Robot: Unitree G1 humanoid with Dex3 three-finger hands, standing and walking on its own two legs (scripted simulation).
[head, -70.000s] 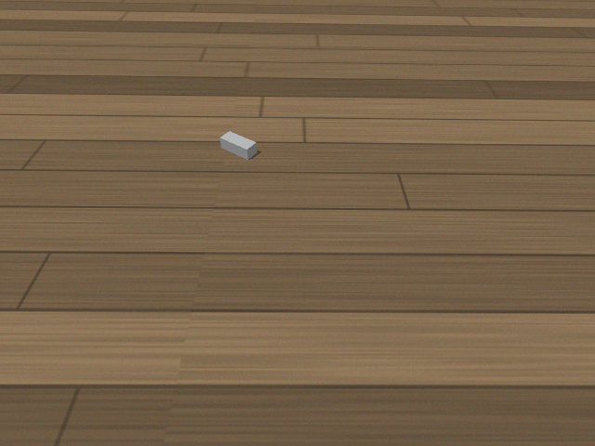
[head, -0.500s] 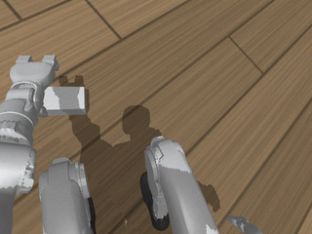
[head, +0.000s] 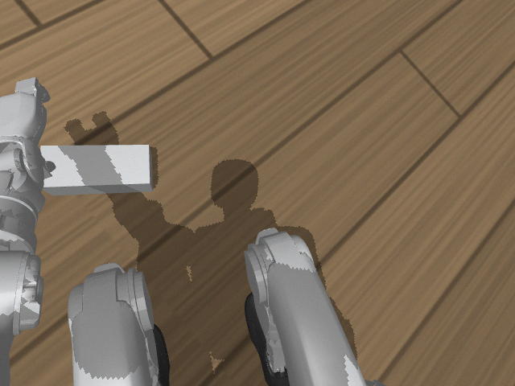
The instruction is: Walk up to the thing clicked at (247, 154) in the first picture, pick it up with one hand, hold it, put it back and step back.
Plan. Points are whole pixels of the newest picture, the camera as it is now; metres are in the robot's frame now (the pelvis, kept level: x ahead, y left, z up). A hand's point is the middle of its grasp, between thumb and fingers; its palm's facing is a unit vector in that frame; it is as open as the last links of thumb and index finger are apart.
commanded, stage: home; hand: left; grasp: from above
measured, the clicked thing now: (100, 170) +0.52 +0.19 -0.32
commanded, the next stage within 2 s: none
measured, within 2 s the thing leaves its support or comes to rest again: neither
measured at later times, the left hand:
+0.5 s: hand out of the picture +0.30 +0.23 +0.07, palm faces -0.13 -0.81 -0.57, open 7.5 cm
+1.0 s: hand out of the picture +0.23 +0.21 +0.28, palm faces +0.19 -0.96 -0.21, open 7.4 cm
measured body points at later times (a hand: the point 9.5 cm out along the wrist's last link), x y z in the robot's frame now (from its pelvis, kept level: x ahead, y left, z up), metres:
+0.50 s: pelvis -0.01 +0.00 +0.18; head +0.13 +0.04 +0.61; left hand +0.30 +0.27 +0.11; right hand +0.20 -0.25 +0.08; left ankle +0.06 +0.12 -0.32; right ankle +0.09 -0.12 -0.32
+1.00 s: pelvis +0.06 +0.00 +0.34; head +0.10 +0.02 +0.79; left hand +0.21 +0.26 +0.29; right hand +0.23 -0.22 +0.26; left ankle +0.06 +0.12 -0.32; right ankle +0.09 -0.12 -0.32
